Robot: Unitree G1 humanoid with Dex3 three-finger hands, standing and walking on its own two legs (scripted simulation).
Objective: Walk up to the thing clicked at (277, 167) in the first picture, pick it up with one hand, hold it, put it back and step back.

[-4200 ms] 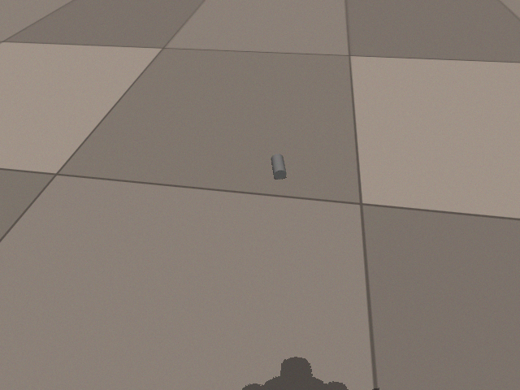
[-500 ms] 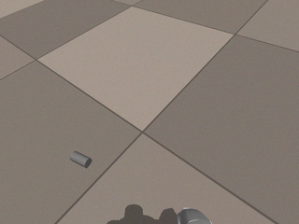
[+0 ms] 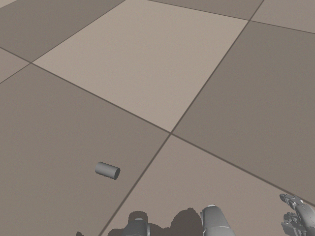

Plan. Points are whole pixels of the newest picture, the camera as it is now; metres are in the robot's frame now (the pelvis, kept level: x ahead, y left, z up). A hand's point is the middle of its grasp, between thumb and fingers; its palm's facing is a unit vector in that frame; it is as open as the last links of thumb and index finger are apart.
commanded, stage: walk up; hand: left
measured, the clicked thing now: (107, 170) +0.56 +0.39 -0.68
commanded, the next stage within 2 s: none
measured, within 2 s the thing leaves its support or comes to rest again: neither
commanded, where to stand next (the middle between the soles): +0.09 +0.29 m, yaw -25 degrees
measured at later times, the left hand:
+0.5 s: hand out of the picture +0.09 +0.54 -0.09, palm faces -0.17 -0.73 -0.66, open 7.4 cm
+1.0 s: hand out of the picture +0.17 +0.60 -0.11, palm faces -0.46 -0.82 -0.35, open 7.4 cm
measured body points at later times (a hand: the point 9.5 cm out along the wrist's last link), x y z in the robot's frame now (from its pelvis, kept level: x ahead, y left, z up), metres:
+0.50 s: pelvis -0.01 +0.23 -0.01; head +0.03 +0.16 +0.44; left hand +0.10 +0.58 -0.04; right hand +0.06 -0.14 -0.12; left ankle +0.03 +0.41 -0.66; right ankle +0.06 -0.02 -0.67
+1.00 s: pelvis +0.00 +0.38 +0.06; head +0.04 +0.39 +0.50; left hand +0.19 +0.64 -0.08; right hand -0.14 +0.08 -0.03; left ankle +0.03 +0.43 -0.68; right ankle -0.07 +0.22 -0.61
